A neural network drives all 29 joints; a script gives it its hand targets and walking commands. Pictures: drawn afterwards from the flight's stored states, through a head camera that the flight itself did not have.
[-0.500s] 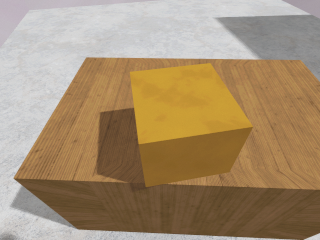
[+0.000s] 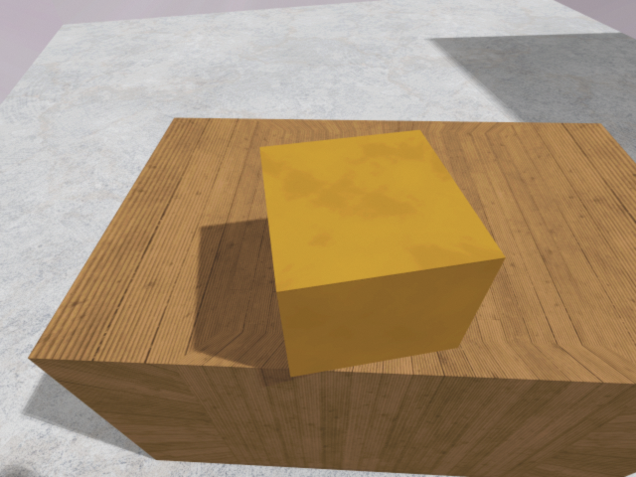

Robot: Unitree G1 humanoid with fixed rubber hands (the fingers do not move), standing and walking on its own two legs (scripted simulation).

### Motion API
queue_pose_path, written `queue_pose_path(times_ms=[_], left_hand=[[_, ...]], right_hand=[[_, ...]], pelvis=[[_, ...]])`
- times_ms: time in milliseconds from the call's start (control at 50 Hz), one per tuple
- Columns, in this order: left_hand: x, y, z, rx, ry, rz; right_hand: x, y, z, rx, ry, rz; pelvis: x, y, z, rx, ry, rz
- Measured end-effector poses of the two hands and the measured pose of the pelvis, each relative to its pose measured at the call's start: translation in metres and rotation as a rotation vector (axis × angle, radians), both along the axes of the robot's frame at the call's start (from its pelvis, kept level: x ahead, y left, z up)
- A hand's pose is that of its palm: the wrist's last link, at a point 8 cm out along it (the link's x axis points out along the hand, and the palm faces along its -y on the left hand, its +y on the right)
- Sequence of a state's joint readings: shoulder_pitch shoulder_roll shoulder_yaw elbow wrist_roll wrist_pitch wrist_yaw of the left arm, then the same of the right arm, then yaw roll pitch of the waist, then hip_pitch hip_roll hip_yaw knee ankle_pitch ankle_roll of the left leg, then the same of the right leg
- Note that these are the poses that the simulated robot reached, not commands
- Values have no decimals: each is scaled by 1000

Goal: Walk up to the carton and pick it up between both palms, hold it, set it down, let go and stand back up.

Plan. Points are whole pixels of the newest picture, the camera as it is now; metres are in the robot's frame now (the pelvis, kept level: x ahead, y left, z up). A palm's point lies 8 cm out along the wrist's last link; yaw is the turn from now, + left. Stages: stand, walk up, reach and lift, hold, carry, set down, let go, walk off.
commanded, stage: stand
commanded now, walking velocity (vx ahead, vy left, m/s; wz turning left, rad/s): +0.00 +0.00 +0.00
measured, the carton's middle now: (358, 247) +0.48 -0.02 +0.00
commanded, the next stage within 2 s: none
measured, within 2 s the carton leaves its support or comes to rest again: neither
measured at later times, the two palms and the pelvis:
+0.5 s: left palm out of the picture -0.03 +0.22 -0.15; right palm out of the picture -0.01 -0.23 -0.14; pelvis +0.00 -0.01 +0.00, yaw +0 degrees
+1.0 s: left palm out of the picture -0.02 +0.21 -0.15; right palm out of the picture +0.00 -0.24 -0.14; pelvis +0.00 -0.01 +0.00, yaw +1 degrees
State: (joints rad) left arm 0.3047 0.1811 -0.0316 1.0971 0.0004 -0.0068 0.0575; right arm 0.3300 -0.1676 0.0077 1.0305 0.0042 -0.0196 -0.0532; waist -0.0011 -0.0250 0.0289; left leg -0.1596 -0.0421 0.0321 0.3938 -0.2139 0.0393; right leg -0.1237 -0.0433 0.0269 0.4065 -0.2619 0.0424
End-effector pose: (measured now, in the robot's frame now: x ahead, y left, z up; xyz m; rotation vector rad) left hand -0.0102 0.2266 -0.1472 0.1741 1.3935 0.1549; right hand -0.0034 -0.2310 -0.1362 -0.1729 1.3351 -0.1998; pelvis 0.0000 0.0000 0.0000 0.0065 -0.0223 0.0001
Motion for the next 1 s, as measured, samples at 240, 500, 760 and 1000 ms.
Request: queue_pose_path(times_ms=[240, 500, 760, 1000], left_hand=[[-9, -5, 1, -2, 19, 12], [-16, -8, 1, -2, 42, 24], [-8, -13, 1, -2, 23, 24], [-7, -16, 1, -5, 28, 28]], right_hand=[[-5, -1, -1, 7, 17, 1], [-9, -4, -2, 8, 42, 0], [-1, -5, -3, 15, 35, 13], [0, -7, -4, 16, 46, 25]], pelvis=[[-2, -3, 0, 0, 1, 6], [-2, -6, 1, 0, 8, 7], [2, -10, 0, -1, 5, 13], [3, -12, 1, -2, 4, 16]])
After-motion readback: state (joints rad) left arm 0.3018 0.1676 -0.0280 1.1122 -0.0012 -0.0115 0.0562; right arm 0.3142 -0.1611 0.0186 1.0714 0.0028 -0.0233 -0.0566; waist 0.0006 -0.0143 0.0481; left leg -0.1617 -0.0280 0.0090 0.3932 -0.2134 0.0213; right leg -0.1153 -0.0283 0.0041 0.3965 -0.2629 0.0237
